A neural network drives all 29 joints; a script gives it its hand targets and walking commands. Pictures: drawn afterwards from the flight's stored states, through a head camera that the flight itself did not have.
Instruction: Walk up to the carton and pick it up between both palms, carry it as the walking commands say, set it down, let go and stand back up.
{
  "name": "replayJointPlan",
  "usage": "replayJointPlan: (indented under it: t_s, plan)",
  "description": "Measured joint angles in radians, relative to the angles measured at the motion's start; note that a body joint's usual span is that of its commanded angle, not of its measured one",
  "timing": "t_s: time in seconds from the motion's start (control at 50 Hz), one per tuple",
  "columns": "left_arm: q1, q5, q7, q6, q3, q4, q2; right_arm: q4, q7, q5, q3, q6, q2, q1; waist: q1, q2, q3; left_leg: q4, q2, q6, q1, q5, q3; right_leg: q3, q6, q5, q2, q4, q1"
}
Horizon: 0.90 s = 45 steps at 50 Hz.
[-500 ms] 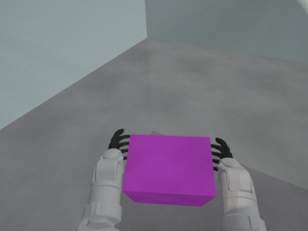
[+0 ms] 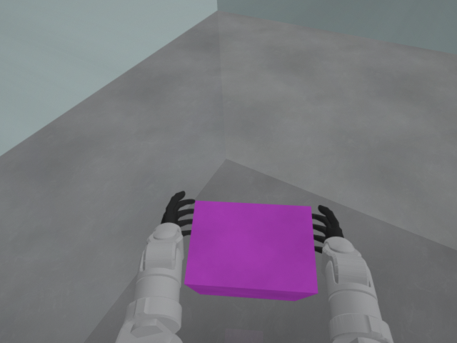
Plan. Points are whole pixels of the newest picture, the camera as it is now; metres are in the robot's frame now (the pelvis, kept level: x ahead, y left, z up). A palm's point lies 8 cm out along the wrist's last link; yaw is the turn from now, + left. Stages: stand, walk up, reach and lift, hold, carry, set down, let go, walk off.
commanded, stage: set down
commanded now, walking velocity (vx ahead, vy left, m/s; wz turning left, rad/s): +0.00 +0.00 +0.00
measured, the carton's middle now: (249, 255) +0.30 -0.01 -0.08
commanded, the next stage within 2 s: none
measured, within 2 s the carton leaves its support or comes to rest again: neither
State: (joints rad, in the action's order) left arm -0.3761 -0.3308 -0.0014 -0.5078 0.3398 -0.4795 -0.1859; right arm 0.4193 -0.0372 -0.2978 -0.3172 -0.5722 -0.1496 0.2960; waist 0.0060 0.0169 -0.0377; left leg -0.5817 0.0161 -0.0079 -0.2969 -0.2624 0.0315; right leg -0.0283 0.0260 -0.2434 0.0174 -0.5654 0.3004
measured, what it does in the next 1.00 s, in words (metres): lowers itself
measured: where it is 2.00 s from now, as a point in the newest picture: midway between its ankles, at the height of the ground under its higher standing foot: outside the picture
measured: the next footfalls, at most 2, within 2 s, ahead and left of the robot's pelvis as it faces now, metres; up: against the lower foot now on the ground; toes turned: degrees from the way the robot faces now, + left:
none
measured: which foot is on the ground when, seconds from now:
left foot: down 0.00-1.00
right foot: down 0.00-1.00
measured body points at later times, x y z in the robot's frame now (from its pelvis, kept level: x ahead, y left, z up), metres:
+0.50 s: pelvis -0.02 +0.01 -0.04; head +0.09 +0.00 +0.39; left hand +0.34 +0.14 -0.09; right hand +0.33 -0.17 -0.10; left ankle +0.03 +0.12 -0.73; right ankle +0.04 -0.10 -0.73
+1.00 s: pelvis -0.06 +0.02 -0.14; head +0.12 +0.00 +0.28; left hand +0.36 +0.14 -0.18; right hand +0.36 -0.16 -0.19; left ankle +0.03 +0.12 -0.73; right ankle +0.04 -0.10 -0.73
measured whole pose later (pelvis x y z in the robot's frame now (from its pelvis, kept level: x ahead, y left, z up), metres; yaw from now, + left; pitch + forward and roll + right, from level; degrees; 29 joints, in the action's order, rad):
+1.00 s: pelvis -0.06 +0.02 -0.14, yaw -1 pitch +31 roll +0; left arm -0.68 -0.24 -0.20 -0.33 0.43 -0.54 -0.21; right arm 0.60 -0.06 -0.25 -0.41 -0.38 -0.05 0.69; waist -0.01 0.02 0.16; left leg -1.30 0.03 -0.03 -1.42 -0.42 -0.01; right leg 0.00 0.00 -0.39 0.01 -1.29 1.43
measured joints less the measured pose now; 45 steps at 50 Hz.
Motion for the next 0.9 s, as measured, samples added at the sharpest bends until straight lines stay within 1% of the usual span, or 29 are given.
replayJointPlan:
  t_s: [0.04,0.1,0.14,0.24,0.36,0.42,0.48,0.52,0.58,0.68,0.72,0.74,0.82,0.9]
  plan:
    - [0.005,0.006,-0.005,0.025,-0.006,-0.001,0.002,-0.005,-0.005,0.008,0.01,0.022,0.002,-0.008,-0.005,0.0,0.004,-0.013,0.0,0.0,-0.037,-0.004,-0.002,0.001,-0.001,-0.003,0.0,-0.014,0.038]
    - [0.015,0.018,-0.006,0.061,-0.009,-0.004,0.005,0.003,-0.008,0.012,0.015,0.057,0.004,-0.01,-0.004,0.002,0.02,-0.032,0.003,0.0,-0.096,-0.006,0.002,-0.002,-0.001,-0.007,-0.003,-0.032,0.095]
    - [0.014,0.025,-0.009,0.082,-0.001,-0.011,0.005,0.02,-0.011,0.007,0.008,0.081,0.003,0.0,0.001,0.005,0.03,-0.05,0.005,0.0,-0.137,-0.009,0.005,-0.006,-0.002,-0.011,-0.005,-0.048,0.134]
    - [-0.006,0.026,-0.019,0.133,0.019,-0.03,-0.002,0.056,-0.007,0.012,-0.014,0.137,0.009,0.035,-0.005,0.007,0.052,-0.105,0.009,-0.003,-0.242,-0.022,0.002,-0.003,-0.005,-0.024,-0.008,-0.104,0.24]
    - [-0.032,0.041,-0.03,0.183,0.036,-0.034,-0.012,0.083,-0.004,0.015,-0.039,0.189,0.02,0.084,-0.003,0.007,0.081,-0.181,0.012,-0.004,-0.387,-0.034,0.002,-0.004,-0.007,-0.035,-0.011,-0.177,0.383]
    - [-0.063,0.04,-0.034,0.198,0.05,-0.04,-0.025,0.095,0.002,0.02,-0.06,0.205,0.034,0.12,-0.013,0.005,0.088,-0.23,0.011,-0.005,-0.464,-0.044,-0.005,0.001,-0.009,-0.042,-0.01,-0.225,0.461]
    - [-0.092,0.036,-0.04,0.2,0.063,-0.032,-0.036,0.117,0.012,0.013,-0.087,0.219,0.044,0.168,-0.014,0.006,0.088,-0.278,0.012,-0.007,-0.539,-0.051,-0.01,0.005,-0.01,-0.049,-0.011,-0.274,0.539]
    - [-0.109,0.037,-0.044,0.203,0.07,-0.022,-0.042,0.113,0.01,0.016,-0.09,0.222,0.049,0.187,-0.018,0.007,0.088,-0.309,0.011,-0.008,-0.59,-0.055,-0.016,0.01,-0.012,-0.05,-0.009,-0.305,0.592]
    - [-0.138,0.043,-0.062,0.209,0.081,-0.01,-0.047,0.104,0.009,0.021,-0.095,0.224,0.051,0.22,-0.022,0.003,0.085,-0.362,0.009,-0.011,-0.665,-0.065,-0.025,0.018,-0.014,-0.058,-0.008,-0.361,0.67]
    - [-0.193,0.057,-0.154,0.207,0.094,-0.013,-0.05,0.111,0.004,0.019,-0.104,0.216,0.043,0.281,-0.017,0.0,0.101,-0.457,0.011,-0.012,-0.79,-0.088,-0.031,0.022,-0.017,-0.081,-0.009,-0.46,0.799]
    - [-0.211,0.064,-0.16,0.2,0.099,-0.016,-0.05,0.118,-0.019,0.011,-0.107,0.214,0.04,0.298,-0.013,0.003,0.116,-0.492,0.013,-0.012,-0.842,-0.095,-0.029,0.02,-0.017,-0.089,-0.011,-0.494,0.849]
    - [-0.218,0.063,-0.159,0.201,0.101,-0.02,-0.049,0.116,-0.022,0.014,-0.104,0.211,0.043,0.301,-0.014,0.003,0.126,-0.509,0.013,-0.012,-0.867,-0.099,-0.03,0.02,-0.017,-0.093,-0.012,-0.51,0.874]
    - [-0.242,0.066,-0.166,0.197,0.098,-0.034,-0.043,0.126,-0.021,0.033,-0.094,0.199,0.066,0.324,-0.017,0.005,0.158,-0.577,0.015,-0.014,-0.957,-0.117,-0.034,0.022,-0.019,-0.11,-0.012,-0.578,0.965]
    - [-0.26,0.088,-0.191,0.191,0.088,-0.038,-0.037,0.148,-0.022,0.041,-0.084,0.196,0.086,0.354,-0.018,0.006,0.185,-0.644,0.016,-0.016,-1.038,-0.136,-0.037,0.024,-0.022,-0.129,-0.013,-0.645,1.046]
